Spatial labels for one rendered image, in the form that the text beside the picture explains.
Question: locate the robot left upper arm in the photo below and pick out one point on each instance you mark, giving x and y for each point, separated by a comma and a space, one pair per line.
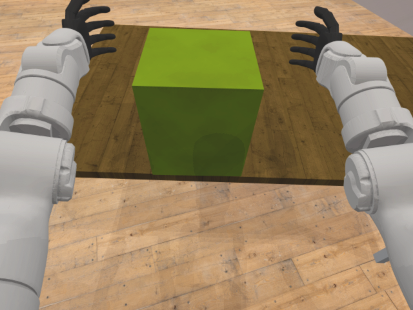
36, 172

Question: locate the left robot hand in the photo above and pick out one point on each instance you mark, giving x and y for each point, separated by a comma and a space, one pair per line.
75, 20

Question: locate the right robot forearm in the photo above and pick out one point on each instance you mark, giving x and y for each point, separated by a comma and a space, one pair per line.
365, 99

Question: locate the right robot hand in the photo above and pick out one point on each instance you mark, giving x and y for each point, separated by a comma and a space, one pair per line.
327, 35

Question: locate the carton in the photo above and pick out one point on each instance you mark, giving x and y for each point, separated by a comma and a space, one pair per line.
197, 94

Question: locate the table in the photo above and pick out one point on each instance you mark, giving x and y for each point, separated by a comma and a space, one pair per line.
297, 135

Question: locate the left robot forearm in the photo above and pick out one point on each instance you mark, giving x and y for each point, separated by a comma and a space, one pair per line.
46, 85

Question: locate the robot right upper arm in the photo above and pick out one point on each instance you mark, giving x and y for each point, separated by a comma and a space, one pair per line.
379, 181

